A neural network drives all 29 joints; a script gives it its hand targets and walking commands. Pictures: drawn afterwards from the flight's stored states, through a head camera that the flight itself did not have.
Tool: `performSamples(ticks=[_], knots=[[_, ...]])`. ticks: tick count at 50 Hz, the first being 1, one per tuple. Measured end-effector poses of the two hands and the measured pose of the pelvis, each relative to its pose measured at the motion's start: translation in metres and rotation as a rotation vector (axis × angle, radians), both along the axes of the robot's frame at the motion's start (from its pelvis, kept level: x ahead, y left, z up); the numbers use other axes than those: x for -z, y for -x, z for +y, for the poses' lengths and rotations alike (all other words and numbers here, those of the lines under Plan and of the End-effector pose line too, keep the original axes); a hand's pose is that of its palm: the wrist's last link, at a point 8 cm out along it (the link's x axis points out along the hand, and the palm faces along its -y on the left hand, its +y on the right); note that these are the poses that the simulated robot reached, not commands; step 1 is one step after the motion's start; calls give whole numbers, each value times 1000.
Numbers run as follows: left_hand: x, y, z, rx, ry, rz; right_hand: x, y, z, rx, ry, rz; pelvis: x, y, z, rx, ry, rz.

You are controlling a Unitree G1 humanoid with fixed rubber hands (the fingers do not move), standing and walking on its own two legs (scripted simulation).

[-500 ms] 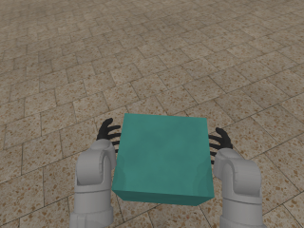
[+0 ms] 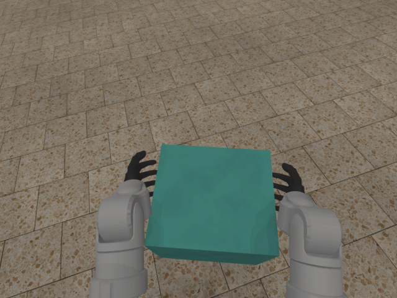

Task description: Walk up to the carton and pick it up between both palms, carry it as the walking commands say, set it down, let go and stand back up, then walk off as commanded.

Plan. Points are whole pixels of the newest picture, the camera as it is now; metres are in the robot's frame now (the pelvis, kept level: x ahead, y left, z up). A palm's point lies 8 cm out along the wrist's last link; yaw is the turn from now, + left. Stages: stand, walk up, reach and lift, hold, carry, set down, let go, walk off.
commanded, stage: carry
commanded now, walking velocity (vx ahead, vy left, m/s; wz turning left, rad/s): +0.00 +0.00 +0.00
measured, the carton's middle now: (211, 207) +0.31 +0.00 -0.02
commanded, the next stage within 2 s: none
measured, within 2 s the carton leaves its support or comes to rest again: neither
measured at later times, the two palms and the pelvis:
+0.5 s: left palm (147, 78) +0.68 +0.18 +0.06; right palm (248, 86) +0.65 -0.11 +0.04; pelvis +0.36 +0.05 -0.03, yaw -3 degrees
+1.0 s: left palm (129, 37) +0.93 +0.28 +0.06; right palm (210, 39) +0.91 -0.01 +0.04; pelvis +0.62 +0.13 -0.02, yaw -1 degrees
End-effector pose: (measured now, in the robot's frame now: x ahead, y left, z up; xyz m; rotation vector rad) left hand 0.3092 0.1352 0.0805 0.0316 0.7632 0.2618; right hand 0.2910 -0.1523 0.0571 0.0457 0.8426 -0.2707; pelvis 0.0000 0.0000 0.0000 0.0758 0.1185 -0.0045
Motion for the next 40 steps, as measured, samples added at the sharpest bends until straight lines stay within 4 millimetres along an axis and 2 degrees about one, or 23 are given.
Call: performSamples(ticks=[6,10,14,19,25,28,34,37,40], knots=[[-3,-98,10,15,23,-8,-8,-93,9,14,22,-8,-3,-97,12,13,25,-11],[7,-169,23,32,58,-29,-8,-159,23,31,58,-30,8,-166,27,25,72,-22],[20,-229,30,58,70,-10,0,-213,30,53,75,-9,13,-221,39,52,109,-3],[27,-292,38,65,55,24,10,-273,39,60,57,26,11,-282,50,57,124,12],[24,-371,42,56,36,-20,16,-356,42,49,35,-18,25,-364,51,47,108,1],[23,-403,49,31,42,-22,15,-394,49,21,39,-20,24,-399,52,24,93,1],[18,-468,74,13,66,-25,3,-464,73,0,60,-24,15,-467,70,6,90,-1],[20,-505,92,15,78,-50,3,-500,91,1,72,-49,23,-503,87,6,107,-7],[25,-533,110,10,81,-42,6,-532,108,-14,72,-39,24,-535,101,7,118,-15]])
